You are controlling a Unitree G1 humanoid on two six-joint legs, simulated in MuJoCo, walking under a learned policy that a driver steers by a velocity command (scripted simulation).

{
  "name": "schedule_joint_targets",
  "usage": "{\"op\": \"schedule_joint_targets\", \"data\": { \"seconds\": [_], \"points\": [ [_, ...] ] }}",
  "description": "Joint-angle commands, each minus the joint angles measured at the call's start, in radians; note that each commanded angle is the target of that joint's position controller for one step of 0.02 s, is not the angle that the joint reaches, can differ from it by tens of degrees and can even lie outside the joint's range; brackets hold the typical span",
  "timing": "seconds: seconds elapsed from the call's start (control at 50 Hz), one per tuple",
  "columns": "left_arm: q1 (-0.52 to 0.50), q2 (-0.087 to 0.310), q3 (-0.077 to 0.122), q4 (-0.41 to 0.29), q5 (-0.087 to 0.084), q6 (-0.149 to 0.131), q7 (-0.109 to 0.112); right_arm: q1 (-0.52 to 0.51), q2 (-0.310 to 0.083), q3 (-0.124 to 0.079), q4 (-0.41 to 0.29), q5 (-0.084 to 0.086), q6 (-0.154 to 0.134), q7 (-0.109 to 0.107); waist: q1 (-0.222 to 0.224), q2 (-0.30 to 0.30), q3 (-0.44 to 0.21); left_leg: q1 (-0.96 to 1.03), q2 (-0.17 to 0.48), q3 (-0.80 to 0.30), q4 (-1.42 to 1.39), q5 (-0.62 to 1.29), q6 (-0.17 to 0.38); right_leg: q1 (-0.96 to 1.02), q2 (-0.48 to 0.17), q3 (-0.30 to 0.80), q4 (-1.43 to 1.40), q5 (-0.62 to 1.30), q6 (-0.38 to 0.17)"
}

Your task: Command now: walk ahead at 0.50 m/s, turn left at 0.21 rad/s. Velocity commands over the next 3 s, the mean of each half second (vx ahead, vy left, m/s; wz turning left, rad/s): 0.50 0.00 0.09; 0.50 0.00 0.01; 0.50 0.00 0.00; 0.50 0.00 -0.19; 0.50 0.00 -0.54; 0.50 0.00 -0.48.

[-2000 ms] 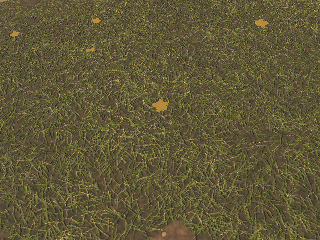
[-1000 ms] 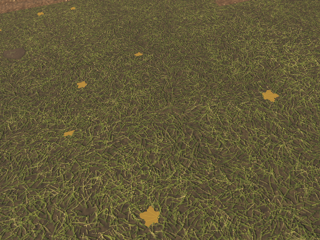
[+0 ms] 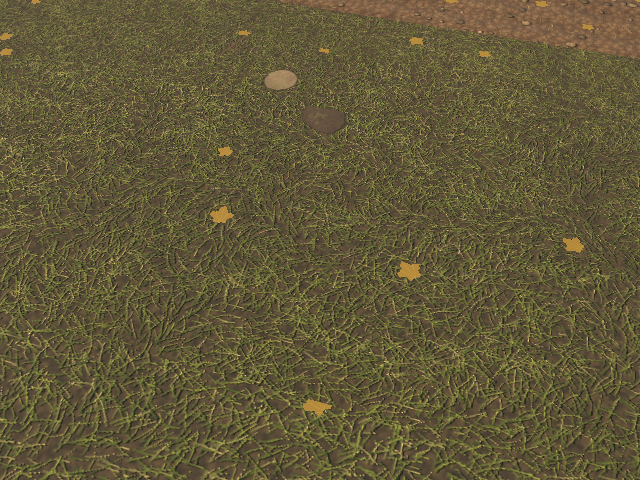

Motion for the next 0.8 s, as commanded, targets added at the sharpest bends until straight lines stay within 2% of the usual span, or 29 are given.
{"op": "schedule_joint_targets", "data": {
  "seconds": [0.02,0.06,0.12,0.2,0.24,0.26,0.28,0.3,0.32,0.34,0.36,0.38,0.42,0.46,0.5,0.54,0.56,0.58,0.6,0.62,0.64,0.66,0.68,0.7,0.72,0.74,0.76,0.78,0.8],
  "points": [
    [-0.086,0.147,0.041,-0.086,0.021,-0.035,-0.016,-0.053,-0.046,0.001,-0.076,0.008,-0.004,0.005,-0.027,-0.049,0.004,-0.042,0.065,0.016,-0.188,0.150,-0.017,0.006,-0.262,0.186,-0.207,0.164,-0.218],
    [-0.060,0.152,0.045,-0.063,0.018,-0.033,-0.041,-0.104,-0.029,0.013,-0.091,0.021,0.006,0.013,-0.017,-0.053,0.030,0.055,0.060,0.048,-0.303,0.231,-0.010,-0.070,-0.245,0.127,-0.205,0.196,-0.206],
    [0.011,0.162,0.049,-0.021,0.012,-0.032,-0.061,-0.175,-0.066,0.006,-0.124,0.026,0.015,0.012,0.002,-0.074,0.051,0.037,0.041,0.041,-0.399,0.288,0.023,0.019,-0.280,0.139,-0.162,0.238,-0.207],
    [0.089,0.182,0.056,0.030,0.008,-0.022,-0.056,-0.277,-0.097,-0.007,-0.160,0.034,0.012,-0.008,0.029,-0.088,0.057,0.022,0.010,0.064,-0.516,0.208,0.066,0.234,-0.317,0.151,-0.104,0.313,-0.171],
    [0.064,0.221,0.064,0.038,0.007,-0.017,-0.051,-0.247,-0.132,-0.025,-0.164,0.054,0.004,-0.011,-0.029,-0.094,0.026,0.244,-0.044,0.124,-0.570,0.255,0.112,0.183,-0.287,0.101,-0.019,0.553,-0.135],
    [0.049,0.228,0.065,0.036,0.018,-0.021,-0.054,-0.155,-0.180,-0.047,-0.145,0.068,-0.007,-0.018,-0.078,-0.082,-0.043,0.462,-0.059,0.121,-0.534,0.286,0.151,0.096,-0.232,0.045,0.106,0.672,-0.086],
    [0.122,0.145,0.041,0.021,0.030,-0.030,-0.050,0.031,-0.237,-0.061,-0.103,0.068,-0.015,-0.025,-0.098,0.036,-0.263,0.885,0.075,-0.040,-0.439,0.504,0.294,-0.112,-0.136,-0.020,0.391,0.513,-0.006],
    [0.199,0.058,0.001,0.005,0.051,-0.042,-0.072,0.271,-0.246,-0.062,-0.055,0.069,-0.004,-0.035,-0.175,0.213,-0.486,1.276,0.361,-0.525,-0.627,0.373,0.498,-0.426,0.018,0.009,0.675,-0.196,0.058],
    [-0.007,0.116,0.025,-0.004,0.013,-0.034,-0.088,0.416,-0.197,-0.064,0.014,0.038,-0.006,-0.046,-0.271,0.073,-0.281,1.164,0.336,-0.586,-0.749,0.118,0.375,-0.605,-0.003,0.128,0.860,-0.349,0.022],
    [-0.109,0.113,0.030,-0.027,-0.001,-0.034,-0.073,0.331,-0.216,-0.074,0.030,0.044,-0.017,-0.048,-0.227,0.077,-0.045,0.932,0.301,-0.456,-0.785,-0.028,0.290,-0.691,-0.073,0.140,0.930,-0.267,-0.007],
    [-0.118,0.136,0.036,-0.019,0.024,-0.033,-0.051,0.220,-0.152,-0.057,0.016,0.050,-0.016,-0.053,-0.171,0.062,-0.011,0.766,0.264,-0.361,-0.823,-0.025,0.265,-0.630,-0.127,0.134,0.885,-0.196,-0.023],
    [-0.106,0.123,0.030,-0.018,0.046,-0.030,-0.041,0.151,-0.091,-0.033,0.009,0.060,-0.013,-0.054,-0.115,0.055,-0.022,0.668,0.240,-0.290,-0.848,0.069,0.262,-0.553,-0.155,0.132,0.835,-0.150,-0.033],
    [-0.118,0.080,0.016,-0.019,0.056,-0.010,-0.043,0.056,-0.045,-0.017,-0.023,0.051,-0.016,-0.055,-0.053,0.037,-0.027,0.530,0.221,-0.218,-0.912,0.154,0.262,-0.452,-0.177,0.115,0.759,-0.146,-0.015],
    [-0.159,0.070,0.011,-0.025,0.035,0.007,-0.048,0.047,-0.081,-0.031,-0.023,0.038,-0.030,-0.055,-0.051,0.027,-0.013,0.489,0.199,-0.153,-0.948,0.164,0.263,-0.468,-0.173,0.089,0.655,-0.095,0.013],
    [-0.199,0.057,0.002,-0.031,0.030,0.017,-0.053,0.069,-0.112,-0.043,-0.014,0.016,-0.035,-0.038,-0.062,0.007,0.001,0.447,0.184,-0.091,-0.945,0.274,0.265,-0.469,-0.167,0.061,0.525,0.057,0.032],
    [-0.255,0.059,0.000,-0.050,0.029,0.022,-0.062,0.118,-0.116,-0.044,0.010,0.016,-0.033,-0.014,-0.077,-0.005,0.008,0.387,0.164,-0.045,-0.924,0.367,0.253,-0.406,-0.143,0.045,0.407,0.183,0.036],
    [-0.279,0.053,-0.003,-0.060,0.029,0.026,-0.069,0.121,-0.128,-0.047,0.014,0.017,-0.028,0.000,-0.078,0.015,0.003,0.348,0.139,-0.008,-0.900,0.369,0.239,-0.350,-0.120,0.027,0.389,0.228,0.036],
    [-0.283,0.057,-0.003,-0.064,0.033,0.028,-0.076,0.133,-0.127,-0.045,0.028,0.005,-0.023,0.015,-0.073,0.046,0.007,0.280,0.134,0.000,-0.879,0.325,0.231,-0.280,-0.106,0.024,0.425,0.255,0.034],
    [-0.287,0.088,0.006,-0.070,0.033,0.025,-0.075,0.135,-0.131,-0.045,0.033,0.007,-0.022,0.022,-0.067,0.053,0.022,0.276,0.148,-0.012,-0.867,0.282,0.230,-0.274,-0.098,0.032,0.425,0.242,0.027],
    [-0.170,0.098,0.012,-0.039,0.061,0.017,-0.080,0.124,-0.140,-0.042,0.026,-0.031,-0.020,0.018,-0.027,0.062,0.013,0.250,0.166,-0.009,-0.799,0.331,0.219,-0.208,-0.095,0.026,0.631,0.290,0.024],
    [-0.147,0.133,0.024,-0.041,0.059,0.000,-0.077,0.076,-0.136,-0.038,0.011,-0.025,-0.023,0.009,-0.001,0.036,0.018,0.259,0.168,-0.007,-0.745,0.321,0.196,-0.220,-0.103,0.050,0.634,0.222,0.015],
    [-0.122,0.165,0.038,-0.045,0.055,-0.014,-0.067,0.040,-0.155,-0.038,-0.007,-0.018,-0.025,-0.003,0.022,0.019,0.012,0.248,0.155,0.015,-0.674,0.399,0.175,-0.143,-0.076,0.015,0.620,0.151,0.009],
    [-0.166,0.189,0.055,-0.066,0.031,-0.027,-0.057,0.041,-0.185,-0.042,-0.015,0.022,-0.027,-0.010,0.020,-0.003,0.010,0.210,0.100,0.050,-0.610,0.415,0.164,-0.018,-0.014,-0.081,0.470,0.075,0.013],
    [-0.175,0.197,0.059,-0.069,-0.021,-0.029,-0.053,0.085,-0.220,-0.051,0.027,0.041,-0.024,-0.005,0.018,0.009,0.026,0.259,0.108,0.026,-0.523,0.450,0.156,0.047,-0.005,-0.060,0.273,0.037,0.003],
    [-0.064,0.219,0.068,-0.045,-0.032,-0.035,-0.038,0.154,-0.179,-0.042,0.052,0.017,-0.026,0.002,0.022,-0.042,-0.050,0.253,0.060,0.054,-0.284,0.420,0.109,0.209,-0.059,0.038,0.267,0.162,-0.068],
    [0.102,0.274,0.071,-0.032,-0.024,-0.029,-0.016,0.398,0.011,0.009,0.079,-0.018,-0.033,0.008,-0.025,-0.304,-0.345,0.100,-0.049,0.075,0.133,-0.255,-0.006,0.572,-0.328,0.405,0.297,0.649,-0.383],
    [0.259,0.269,0.069,-0.006,0.003,-0.030,-0.032,0.355,-0.007,0.013,0.040,0.028,-0.053,0.019,0.070,-0.276,-0.367,-0.186,-0.151,-0.044,0.422,-0.467,-0.032,0.679,-0.462,0.806,0.134,0.534,-0.520],
    [0.223,0.274,0.096,0.025,0.020,-0.044,-0.031,0.124,-0.100,-0.018,-0.024,0.058,-0.051,0.009,0.103,-0.144,-0.080,-0.413,-0.089,-0.124,0.509,-0.332,-0.030,0.495,-0.460,0.815,0.067,0.242,-0.422],
    [0.110,0.208,0.074,0.020,0.010,-0.043,-0.035,0.013,-0.134,-0.020,-0.044,0.050,-0.039,-0.018,0.067,-0.029,-0.024,-0.402,-0.022,-0.111,0.506,-0.207,-0.024,0.313,-0.432,0.680,0.085,0.192,-0.353]
  ]
}}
